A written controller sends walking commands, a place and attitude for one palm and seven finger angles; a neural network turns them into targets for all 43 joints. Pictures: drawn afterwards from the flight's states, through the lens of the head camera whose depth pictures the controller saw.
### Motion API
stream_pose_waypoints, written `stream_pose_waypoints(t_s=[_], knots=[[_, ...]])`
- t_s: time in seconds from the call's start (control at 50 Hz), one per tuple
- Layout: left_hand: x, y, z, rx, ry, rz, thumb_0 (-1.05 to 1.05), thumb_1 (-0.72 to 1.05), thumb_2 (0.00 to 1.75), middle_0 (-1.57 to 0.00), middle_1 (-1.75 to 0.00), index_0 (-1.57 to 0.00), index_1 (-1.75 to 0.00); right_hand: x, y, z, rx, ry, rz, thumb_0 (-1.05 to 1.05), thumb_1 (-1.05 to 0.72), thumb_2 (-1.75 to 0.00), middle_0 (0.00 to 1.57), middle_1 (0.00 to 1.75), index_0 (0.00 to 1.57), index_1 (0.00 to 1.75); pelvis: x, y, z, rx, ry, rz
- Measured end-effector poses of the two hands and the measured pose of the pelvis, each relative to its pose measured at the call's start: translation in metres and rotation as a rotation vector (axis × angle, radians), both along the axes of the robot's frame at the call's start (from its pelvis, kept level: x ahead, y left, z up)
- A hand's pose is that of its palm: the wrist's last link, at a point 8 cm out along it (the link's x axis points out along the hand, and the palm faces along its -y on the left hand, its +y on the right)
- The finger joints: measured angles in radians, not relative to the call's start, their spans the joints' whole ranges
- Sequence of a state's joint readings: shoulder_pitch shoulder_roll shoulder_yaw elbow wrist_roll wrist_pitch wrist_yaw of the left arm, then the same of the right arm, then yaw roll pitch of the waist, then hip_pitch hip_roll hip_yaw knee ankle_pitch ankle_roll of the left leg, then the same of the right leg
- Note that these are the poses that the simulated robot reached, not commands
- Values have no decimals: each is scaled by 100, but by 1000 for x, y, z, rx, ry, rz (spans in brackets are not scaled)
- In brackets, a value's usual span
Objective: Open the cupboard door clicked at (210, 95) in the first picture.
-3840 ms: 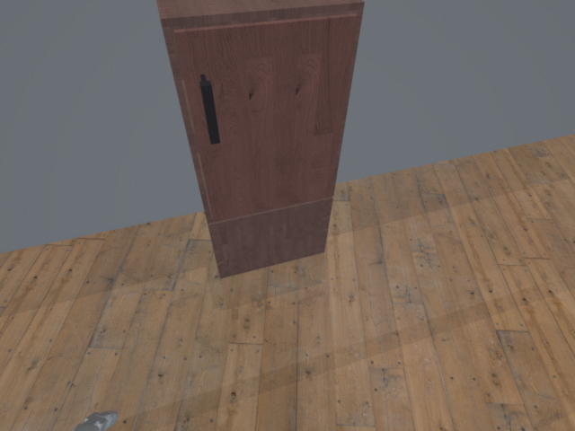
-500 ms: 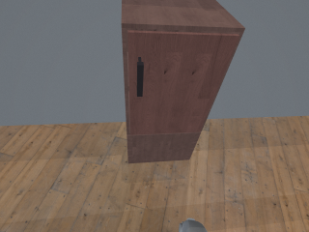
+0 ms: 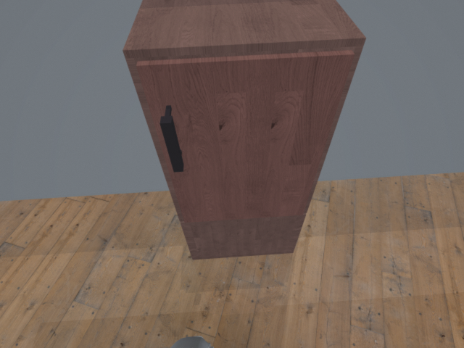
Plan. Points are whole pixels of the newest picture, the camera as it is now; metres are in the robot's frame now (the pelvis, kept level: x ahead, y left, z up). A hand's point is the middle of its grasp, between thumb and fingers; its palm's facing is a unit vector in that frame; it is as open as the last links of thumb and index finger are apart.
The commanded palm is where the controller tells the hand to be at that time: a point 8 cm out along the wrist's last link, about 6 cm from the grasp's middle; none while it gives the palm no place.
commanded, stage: come to a stop and stand still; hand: left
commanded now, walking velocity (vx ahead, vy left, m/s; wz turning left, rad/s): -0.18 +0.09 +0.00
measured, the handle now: (173, 139) +0.53 +0.17 +0.03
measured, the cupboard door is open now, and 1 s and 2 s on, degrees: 0 0 0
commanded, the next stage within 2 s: look again from close up in 1.16 s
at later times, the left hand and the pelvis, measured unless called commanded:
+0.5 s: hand out of the picture -0.03 +0.25 -0.17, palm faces +0.07 -0.97 -0.23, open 7.4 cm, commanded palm none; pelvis -0.04 +0.06 +0.01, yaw +0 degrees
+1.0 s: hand out of the picture -0.11 +0.20 -0.17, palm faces +0.03 -0.99 -0.16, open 7.3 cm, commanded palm none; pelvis -0.09 +0.04 +0.01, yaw +0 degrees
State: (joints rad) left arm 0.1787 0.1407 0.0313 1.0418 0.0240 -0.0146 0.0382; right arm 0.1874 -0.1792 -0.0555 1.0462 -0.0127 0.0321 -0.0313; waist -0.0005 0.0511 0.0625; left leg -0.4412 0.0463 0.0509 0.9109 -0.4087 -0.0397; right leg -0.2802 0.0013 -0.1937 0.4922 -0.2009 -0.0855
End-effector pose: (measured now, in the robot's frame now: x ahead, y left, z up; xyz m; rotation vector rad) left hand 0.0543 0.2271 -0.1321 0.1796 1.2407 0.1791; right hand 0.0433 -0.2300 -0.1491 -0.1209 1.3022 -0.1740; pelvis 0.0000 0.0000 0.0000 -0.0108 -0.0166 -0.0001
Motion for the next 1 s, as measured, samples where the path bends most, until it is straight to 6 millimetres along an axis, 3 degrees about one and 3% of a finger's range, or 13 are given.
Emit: stream_pose_waypoints(t_s=[0.12,0.18,0.24,0.34,0.48,0.58,0.74,0.88,1.0], knots=[[-25,11,-6,-9,38,56,0,92,89,-20,-30,-20,-29,50,6,11,-22,-91,74,0,-93,-90,20,30,19,30,-6,9,-1,10,1,17],[-42,22,-11,-17,64,73,0,92,89,-20,-30,-20,-29,59,17,16,-31,-119,102,0,-92,-90,20,30,19,30,-12,18,-1,14,7,25],[-59,38,-19,-30,90,86,0,91,89,-20,-30,-20,-29,55,32,18,-40,-139,117,0,-92,-90,20,30,19,30,-19,32,-5,7,11,31],[-80,61,-18,-38,126,101,0,91,89,-20,-30,-20,-29,23,58,22,-37,-98,125,0,-91,-90,20,30,19,30,-29,49,0,13,-2,27],[-95,73,-6,-12,143,74,0,91,90,-20,-30,-20,-29,-16,64,20,-30,-64,72,0,-93,-90,21,30,20,30,-40,58,6,24,5,8],[-99,64,-3,5,127,36,0,91,90,-20,-30,-20,-29,-49,59,7,0,-36,18,0,-93,-90,21,30,20,30,-52,55,4,34,-5,-6],[-110,44,1,-16,89,3,1,92,89,-20,-30,-20,-29,-112,54,6,23,50,-10,0,-92,-90,20,30,20,30,-71,46,9,21,-41,3],[-136,31,-5,-50,120,7,0,92,89,-20,-30,-20,-29,-163,56,8,30,148,-29,0,-91,-90,20,30,19,30,-86,40,9,13,-43,5],[-164,22,-9,-80,180,26,0,91,89,-20,-30,-20,-29,-192,61,10,32,214,-44,0,-91,-90,20,30,19,30,-93,41,8,7,-31,6]])
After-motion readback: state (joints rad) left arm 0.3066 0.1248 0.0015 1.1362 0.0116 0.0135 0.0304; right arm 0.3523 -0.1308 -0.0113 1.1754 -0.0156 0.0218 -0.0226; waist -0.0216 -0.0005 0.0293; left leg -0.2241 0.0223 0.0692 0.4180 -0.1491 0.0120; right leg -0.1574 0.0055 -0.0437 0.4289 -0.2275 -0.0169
